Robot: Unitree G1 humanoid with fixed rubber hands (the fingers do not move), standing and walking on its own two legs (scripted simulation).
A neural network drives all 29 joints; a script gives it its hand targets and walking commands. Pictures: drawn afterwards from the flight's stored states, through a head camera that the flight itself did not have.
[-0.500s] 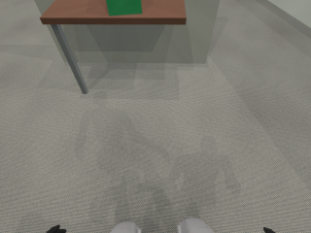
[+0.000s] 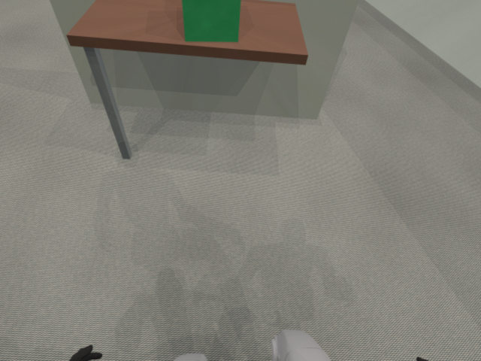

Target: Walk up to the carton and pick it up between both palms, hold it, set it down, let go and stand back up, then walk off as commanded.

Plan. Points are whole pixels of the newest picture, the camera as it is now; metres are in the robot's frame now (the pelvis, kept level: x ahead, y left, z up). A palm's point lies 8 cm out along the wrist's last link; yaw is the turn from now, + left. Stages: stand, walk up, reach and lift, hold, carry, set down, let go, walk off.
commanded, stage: walk up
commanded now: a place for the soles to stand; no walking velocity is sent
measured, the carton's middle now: out of the picture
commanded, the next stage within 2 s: none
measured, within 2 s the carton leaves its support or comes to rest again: neither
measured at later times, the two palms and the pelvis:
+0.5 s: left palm (70, 310) +0.20 +0.31 -0.09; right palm (409, 355) +0.15 -0.30 -0.11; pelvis +0.10 +0.01 -0.01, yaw -3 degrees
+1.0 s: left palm (58, 262) +0.29 +0.37 -0.10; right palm (374, 324) +0.19 -0.24 -0.10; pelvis +0.19 +0.08 +0.00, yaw -4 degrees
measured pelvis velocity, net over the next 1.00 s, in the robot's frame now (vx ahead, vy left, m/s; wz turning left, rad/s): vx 0.19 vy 0.08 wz -0.07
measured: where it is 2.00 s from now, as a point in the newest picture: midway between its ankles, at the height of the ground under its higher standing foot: (203, 304)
